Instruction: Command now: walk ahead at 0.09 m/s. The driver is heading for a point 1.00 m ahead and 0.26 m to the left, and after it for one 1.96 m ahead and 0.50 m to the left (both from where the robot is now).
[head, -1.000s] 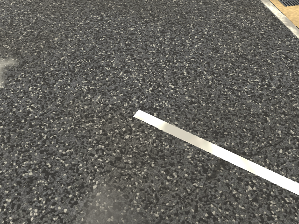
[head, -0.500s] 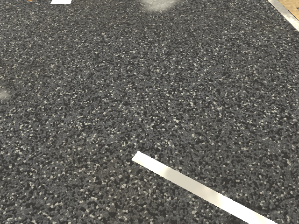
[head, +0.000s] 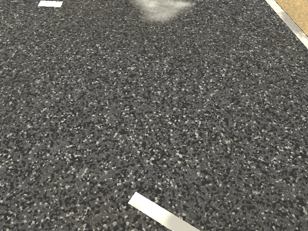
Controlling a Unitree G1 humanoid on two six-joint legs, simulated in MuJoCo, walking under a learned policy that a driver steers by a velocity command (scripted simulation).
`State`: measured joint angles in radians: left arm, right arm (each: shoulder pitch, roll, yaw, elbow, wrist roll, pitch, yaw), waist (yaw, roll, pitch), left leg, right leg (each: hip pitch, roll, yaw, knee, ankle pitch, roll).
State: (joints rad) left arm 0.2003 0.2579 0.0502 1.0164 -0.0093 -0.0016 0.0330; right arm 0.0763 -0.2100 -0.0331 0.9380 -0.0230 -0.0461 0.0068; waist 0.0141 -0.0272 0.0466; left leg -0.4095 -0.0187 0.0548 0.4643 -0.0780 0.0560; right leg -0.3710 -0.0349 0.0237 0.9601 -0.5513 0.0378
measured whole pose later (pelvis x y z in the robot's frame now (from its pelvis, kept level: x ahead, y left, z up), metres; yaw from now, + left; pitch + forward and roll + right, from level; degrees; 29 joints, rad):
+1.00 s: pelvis +0.09 -0.03 +0.01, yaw +1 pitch -1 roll +0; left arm 0.24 0.20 0.03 1.11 0.00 0.00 0.04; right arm 0.13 -0.22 -0.04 1.12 0.00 0.02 -0.04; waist 0.00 0.00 0.04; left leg -0.24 0.02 0.03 0.50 -0.24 -0.01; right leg -0.12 -0.02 -0.03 0.48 -0.34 0.00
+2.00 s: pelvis +0.51 -0.05 +0.01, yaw +10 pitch +0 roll -2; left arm 0.29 0.23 0.07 1.04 0.02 -0.11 -0.01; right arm 0.18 -0.26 -0.09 0.93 0.03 -0.04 -0.02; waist 0.04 0.04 0.01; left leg -0.70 0.14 -0.07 1.08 -0.15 0.05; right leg -0.10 0.03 -0.20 0.29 -0.19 -0.05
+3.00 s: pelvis +1.06 +0.18 +0.01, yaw +42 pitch +2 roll -2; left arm 0.29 0.26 0.07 0.86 0.00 -0.11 -0.02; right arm 0.21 -0.30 -0.08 0.69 0.01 -0.04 -0.01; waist 0.05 0.04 0.01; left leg -0.62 0.08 -0.06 1.06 -0.30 0.02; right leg -0.20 0.03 -0.08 0.35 -0.19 -0.04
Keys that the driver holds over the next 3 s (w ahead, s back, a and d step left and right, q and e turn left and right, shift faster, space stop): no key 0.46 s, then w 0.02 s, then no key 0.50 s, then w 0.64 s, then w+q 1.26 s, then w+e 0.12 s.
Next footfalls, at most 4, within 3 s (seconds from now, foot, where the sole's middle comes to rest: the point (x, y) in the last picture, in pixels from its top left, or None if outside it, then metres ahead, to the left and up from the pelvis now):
0.14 right None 0.08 -0.15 -0.77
1.72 right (190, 210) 0.55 -0.14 -0.77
2.28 left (124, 158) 0.80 0.16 -0.77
2.76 right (136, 102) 1.16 0.13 -0.77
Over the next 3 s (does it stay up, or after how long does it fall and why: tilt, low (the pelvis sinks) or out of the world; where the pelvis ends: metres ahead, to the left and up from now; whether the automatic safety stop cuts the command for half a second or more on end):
stays up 1.06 0.18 0.01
